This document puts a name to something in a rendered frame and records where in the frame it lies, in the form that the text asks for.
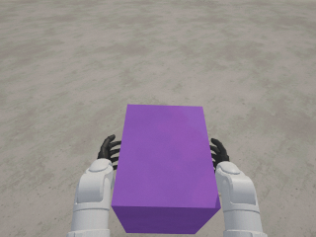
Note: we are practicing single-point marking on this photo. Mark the robot left hand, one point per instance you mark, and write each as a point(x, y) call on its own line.
point(106, 152)

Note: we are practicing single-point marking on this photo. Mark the robot right hand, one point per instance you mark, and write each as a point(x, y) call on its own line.
point(221, 153)

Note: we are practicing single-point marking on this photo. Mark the carton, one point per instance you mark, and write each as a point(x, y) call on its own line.
point(165, 181)

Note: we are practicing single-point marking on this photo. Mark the robot left forearm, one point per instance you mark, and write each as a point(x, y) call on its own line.
point(92, 201)

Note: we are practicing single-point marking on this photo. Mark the robot right forearm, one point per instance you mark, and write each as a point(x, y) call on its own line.
point(239, 202)

